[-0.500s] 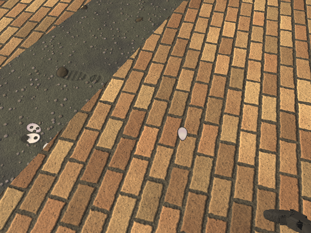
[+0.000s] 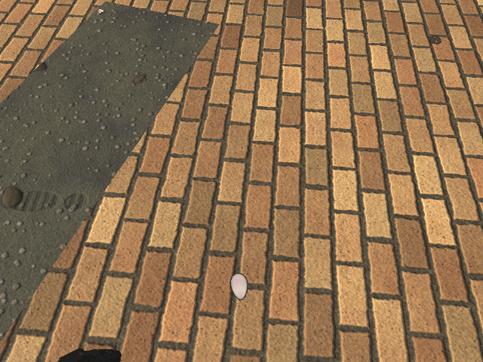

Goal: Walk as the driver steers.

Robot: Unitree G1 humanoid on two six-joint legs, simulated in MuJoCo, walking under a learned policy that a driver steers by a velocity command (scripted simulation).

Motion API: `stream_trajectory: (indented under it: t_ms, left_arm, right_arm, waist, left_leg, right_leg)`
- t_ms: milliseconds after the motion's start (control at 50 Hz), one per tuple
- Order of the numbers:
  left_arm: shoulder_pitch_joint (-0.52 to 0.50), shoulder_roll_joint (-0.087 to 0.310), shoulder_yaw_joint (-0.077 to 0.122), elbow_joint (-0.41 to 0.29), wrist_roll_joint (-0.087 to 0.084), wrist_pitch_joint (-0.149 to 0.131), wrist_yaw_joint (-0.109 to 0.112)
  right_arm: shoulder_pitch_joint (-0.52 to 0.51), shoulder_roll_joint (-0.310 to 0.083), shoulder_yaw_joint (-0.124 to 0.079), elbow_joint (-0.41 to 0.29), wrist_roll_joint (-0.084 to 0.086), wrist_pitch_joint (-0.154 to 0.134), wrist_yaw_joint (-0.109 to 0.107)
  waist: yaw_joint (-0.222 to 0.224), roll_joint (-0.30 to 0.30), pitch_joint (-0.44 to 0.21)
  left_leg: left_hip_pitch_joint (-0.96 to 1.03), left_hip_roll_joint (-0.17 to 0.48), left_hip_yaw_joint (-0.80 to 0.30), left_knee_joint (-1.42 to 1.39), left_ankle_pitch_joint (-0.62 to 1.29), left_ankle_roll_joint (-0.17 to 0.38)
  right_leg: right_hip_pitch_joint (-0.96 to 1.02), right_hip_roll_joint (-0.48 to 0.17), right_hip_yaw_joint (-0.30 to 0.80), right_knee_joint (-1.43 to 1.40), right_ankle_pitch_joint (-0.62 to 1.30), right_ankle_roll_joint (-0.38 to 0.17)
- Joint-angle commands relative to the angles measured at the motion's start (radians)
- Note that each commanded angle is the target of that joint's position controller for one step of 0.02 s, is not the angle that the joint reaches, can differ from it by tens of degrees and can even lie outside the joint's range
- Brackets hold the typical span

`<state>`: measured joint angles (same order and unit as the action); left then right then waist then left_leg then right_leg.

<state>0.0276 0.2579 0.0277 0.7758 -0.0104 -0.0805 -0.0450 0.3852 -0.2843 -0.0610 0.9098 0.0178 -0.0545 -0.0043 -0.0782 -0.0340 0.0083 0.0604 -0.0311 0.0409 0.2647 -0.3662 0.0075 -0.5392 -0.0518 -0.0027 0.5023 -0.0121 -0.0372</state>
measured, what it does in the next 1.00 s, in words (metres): walks ahead: right foot, then left foot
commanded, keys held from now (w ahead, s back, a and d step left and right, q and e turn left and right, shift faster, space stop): no key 1.00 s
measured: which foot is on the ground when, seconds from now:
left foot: down 0.00-0.04, up 0.06-0.40, down 0.42-1.00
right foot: up 0.00-0.00, down 0.02-1.00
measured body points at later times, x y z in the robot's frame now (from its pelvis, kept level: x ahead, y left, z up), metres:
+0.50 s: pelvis +0.16 -0.01 +0.01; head +0.16 +0.00 +0.46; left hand +0.26 +0.24 -0.13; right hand +0.27 -0.28 -0.11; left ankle +0.20 +0.12 -0.73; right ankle +0.15 -0.12 -0.73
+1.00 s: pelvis +0.18 +0.00 +0.01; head +0.19 +0.01 +0.46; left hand +0.24 +0.27 -0.14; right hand +0.28 -0.26 -0.13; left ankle +0.20 +0.12 -0.73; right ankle +0.15 -0.12 -0.73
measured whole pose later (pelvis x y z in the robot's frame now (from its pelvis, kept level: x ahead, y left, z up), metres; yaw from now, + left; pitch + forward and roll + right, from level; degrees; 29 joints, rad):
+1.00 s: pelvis +0.18 +0.00 +0.01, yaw +0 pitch -2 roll +0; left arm 0.18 0.24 0.03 1.07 0.01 0.01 0.03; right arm 0.11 -0.23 -0.04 1.06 0.00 0.01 -0.03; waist 0.01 0.00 0.04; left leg -0.22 0.01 0.00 0.49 -0.24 0.00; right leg -0.14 -0.02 -0.04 0.47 -0.30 0.01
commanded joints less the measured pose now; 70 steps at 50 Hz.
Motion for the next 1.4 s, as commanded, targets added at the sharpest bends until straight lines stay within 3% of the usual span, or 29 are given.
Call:
stream_trajectory:
  t_ms: [20,40,60,80,100,120,140,180,240,300,380,400,420,440,460,480,500,540,620,780,1180,1200,1220,1260,1280,1340,1360,1400]
  left_arm:
    - [0.192,0.188,0.069,0.001,0.018,-0.02,0.006]
    - [0.336,0.271,0.086,0.025,0.039,-0.019,0.015]
    - [0.354,0.292,0.089,0.043,0.032,-0.009,0.01]
    - [0.358,0.204,0.067,0.032,0.011,-0.003,0.009]
    - [0.276,0.174,0.055,0.022,0.009,-0.002,0.014]
    - [0.205,0.149,0.046,0.014,0.012,-0.003,0.016]
    - [0.154,0.123,0.04,0.013,0.015,-0.002,0.017]
    - [0.109,0.087,0.029,0.025,0.035,-0.006,0.017]
    - [0.061,0.115,0.033,0.047,0.038,-0.008,0.025]
    - [0.079,0.141,0.039,0.078,0.03,0.009,0.035]
    - [0.074,0.122,0.026,0.111,0.018,0.031,0.038]
    - [0.087,0.104,0.02,0.121,0.012,0.034,0.038]
    - [0.123,0.079,0.011,0.135,0.018,0.035,0.038]
    - [0.182,0.074,0.011,0.146,0.034,0.033,0.037]
    - [0.233,0.051,0.006,0.155,0.033,0.038,0.041]
    - [0.183,0.071,0.007,0.156,0.033,0.047,0.048]
    - [0.151,0.087,0.011,0.153,0.027,0.058,0.055]
    - [0.149,0.092,0.012,0.161,0.026,0.073,0.064]
    - [0.143,0.095,0.015,0.18,0.018,0.075,0.066]
    - [0.149,0.094,0.019,0.227,0.015,0.087,0.072]
    - [0.209,0.073,0.006,0.3,0.018,0.08,0.085]
    - [0.233,0.064,0.005,0.313,0.017,0.08,0.086]
    - [0.242,0.073,0.009,0.316,0.011,0.083,0.088]
    - [0.239,0.1,0.02,0.3,0.003,0.081,0.094]
    - [0.258,0.106,0.023,0.297,-0.001,0.073,0.094]
    - [0.341,0.158,0.047,0.315,-0.016,0.044,0.087]
    - [0.328,0.149,0.046,0.306,-0.017,0.039,0.083]
    - [0.241,0.137,0.042,0.266,-0.024,0.033,0.073]
  right_arm:
    - [-0.03,-0.156,-0.03,-0.043,-0.006,0.01,-0.014]
    - [0.007,-0.103,-0.007,-0.071,-0.037,0.004,-0.017]
    - [0.148,0.0,0.022,-0.047,-0.028,-0.012,-0.007]
    - [0.091,-0.12,-0.006,-0.027,-0.008,-0.024,-0.004]
    - [-0.001,-0.143,-0.015,-0.054,0.015,-0.028,-0.004]
    - [-0.05,-0.13,-0.012,-0.06,0.007,-0.023,-0.01]
    - [-0.074,-0.121,-0.017,-0.064,-0.006,-0.011,-0.018]
    - [-0.039,-0.078,-0.012,-0.053,-0.011,0.018,-0.024]
    - [-0.053,-0.037,0.001,-0.057,-0.019,0.038,-0.034]
    - [-0.107,-0.056,-0.001,-0.056,-0.021,0.052,-0.033]
    - [-0.16,-0.066,-0.009,-0.054,-0.026,0.063,-0.032]
    - [-0.165,-0.07,-0.01,-0.051,-0.035,0.062,-0.032]
    - [-0.177,-0.097,-0.015,-0.057,-0.043,0.06,-0.035]
    - [-0.2,-0.152,-0.024,-0.066,-0.038,0.059,-0.041]
    - [-0.235,-0.148,-0.024,-0.054,-0.025,0.061,-0.04]
    - [-0.252,-0.093,-0.017,-0.051,-0.021,0.06,-0.031]
    - [-0.254,-0.07,-0.01,-0.043,-0.028,0.055,-0.026]
    - [-0.253,-0.074,-0.008,-0.025,-0.029,0.041,-0.021]
    - [-0.242,-0.079,-0.007,0.014,-0.021,0.033,-0.024]
    - [-0.269,-0.074,-0.004,0.067,-0.018,0.044,-0.027]
    - [-0.28,-0.054,0.004,0.16,-0.02,0.063,-0.033]
    - [-0.262,-0.045,0.007,0.172,-0.02,0.064,-0.033]
    - [-0.257,-0.051,0.004,0.175,-0.015,0.066,-0.035]
    - [-0.259,-0.062,-0.002,0.169,-0.01,0.06,-0.037]
    - [-0.271,-0.055,-0.001,0.159,-0.009,0.049,-0.034]
    - [-0.297,-0.005,0.004,0.134,-0.001,0.004,-0.013]
    - [-0.296,-0.006,0.002,0.13,0.002,-0.008,-0.006]
    - [-0.208,0.007,0.002,0.151,0.011,-0.028,0.001]
  waist:
    - [0.16,0.098,-0.123]
    - [0.181,-0.046,-0.291]
    - [0.126,-0.291,-0.42]
    - [0.175,-0.143,-0.405]
    - [0.159,-0.103,-0.259]
    - [0.129,-0.025,-0.183]
    - [0.101,-0.005,-0.127]
    - [0.046,-0.045,-0.121]
    - [0.019,-0.07,-0.122]
    - [0.044,-0.069,-0.144]
    - [0.043,-0.048,-0.083]
    - [0.04,-0.034,-0.066]
    - [0.052,0.006,-0.052]
    - [0.107,0.096,-0.045]
    - [0.149,0.192,-0.051]
    - [0.114,0.163,-0.028]
    - [0.102,0.138,-0.014]
    - [0.099,0.124,-0.022]
    - [0.089,0.088,-0.059]
    - [0.088,0.04,-0.051]
    - [0.083,0.041,0.015]
    - [0.084,0.04,-0.004]
    - [0.083,0.032,0.015]
    - [0.087,0.005,0.086]
    - [0.096,-0.008,0.117]
    - [0.114,-0.145,0.133]
    - [0.102,-0.135,0.147]
    - [0.032,-0.122,0.155]
  left_leg:
    - [-0.05,0.197,-0.063,0.306,0.827,0.095]
    - [-0.28,0.116,-0.022,0.625,0.503,0.043]
    - [-0.609,-0.059,-0.067,0.937,-0.254,-0.02]
    - [-0.661,-0.023,-0.199,1.038,-0.293,-0.018]
    - [-0.722,0.02,-0.171,1.04,-0.235,-0.014]
    - [-0.705,0.071,-0.131,0.987,-0.165,-0.022]
    - [-0.666,0.102,-0.117,0.922,-0.114,-0.03]
    - [-0.509,0.128,-0.117,0.822,-0.049,-0.04]
    - [-0.413,0.123,-0.092,0.596,0.035,-0.056]
    - [-0.346,0.11,-0.076,0.458,0.175,-0.056]
    - [-0.259,0.098,-0.065,0.273,0.244,-0.027]
    - [-0.22,0.097,-0.067,0.193,0.295,-0.013]
    - [-0.181,0.141,-0.115,0.141,0.408,0.003]
    - [-0.156,0.196,-0.161,0.157,0.515,0.029]
    - [-0.212,0.192,-0.167,0.157,0.372,0.061]
    - [-0.281,0.155,-0.151,0.137,0.252,0.048]
    - [-0.3,0.138,-0.138,0.131,0.247,0.028]
    - [-0.275,0.121,-0.121,0.15,0.345,0.014]
    - [-0.22,0.114,-0.108,0.188,0.477,0.024]
    - [-0.206,0.098,-0.094,0.191,0.483,0.036]
    - [-0.236,0.068,-0.074,0.147,0.294,0.023]
    - [-0.231,0.056,-0.062,0.145,0.182,0.024]
    - [-0.258,0.037,-0.048,0.158,0.011,0.029]
    - [-0.369,0.02,-0.037,0.194,-0.257,0.046]
    - [-0.417,0.022,-0.038,0.218,-0.276,0.052]
    - [-0.516,0.02,0.022,0.455,-0.06,0.041]
    - [-0.507,0.043,0.002,0.488,-0.051,0.054]
    - [-0.363,0.041,0.007,0.332,-0.069,0.079]
  right_leg:
    - [0.328,0.03,-0.028,-0.038,0.067,-0.068]
    - [0.664,-0.177,0.184,0.046,0.375,-0.144]
    - [0.929,-0.372,0.567,-0.039,0.425,-0.313]
    - [0.88,-0.338,0.549,-0.075,0.397,-0.288]
    - [0.755,-0.308,0.395,-0.082,0.458,-0.252]
    - [0.625,-0.263,0.299,-0.105,0.512,-0.229]
    - [0.509,-0.235,0.241,-0.138,0.516,-0.215]
    - [0.355,-0.196,0.166,-0.19,0.538,-0.206]
    - [0.275,-0.165,0.074,-0.215,0.579,-0.207]
    - [0.284,-0.158,0.055,-0.232,0.442,-0.191]
    - [0.247,-0.142,0.081,-0.224,0.042,-0.151]
    - [0.239,-0.111,0.081,-0.207,-0.074,-0.116]
    - [0.224,-0.074,0.075,-0.18,-0.182,-0.067]
    - [0.194,-0.004,0.037,-0.135,-0.289,-0.025]
    - [0.233,0.038,-0.005,-0.145,-0.3,0.0]
    - [0.29,0.04,-0.021,-0.133,-0.265,0.016]
    - [0.3,0.036,-0.02,-0.122,-0.236,0.015]
    - [0.313,0.024,-0.011,-0.114,-0.175,0.01]
    - [0.346,0.012,-0.007,-0.098,-0.07,0.013]
    - [0.369,0.008,-0.013,-0.093,-0.04,0.025]
    - [0.325,0.006,-0.019,-0.128,-0.184,0.034]
    - [0.331,0.014,-0.027,-0.135,-0.286,0.03]
    - [0.311,0.021,-0.027,-0.134,-0.424,0.017]
    - [0.255,-0.005,0.025,-0.151,-0.684,-0.027]
    - [0.244,-0.037,0.075,-0.173,-0.745,-0.051]
    - [0.31,-0.244,0.374,-0.314,-0.821,-0.169]
    - [0.275,-0.274,0.427,-0.334,-0.794,-0.19]
    - [0.188,-0.222,0.368,-0.289,-0.706,-0.158]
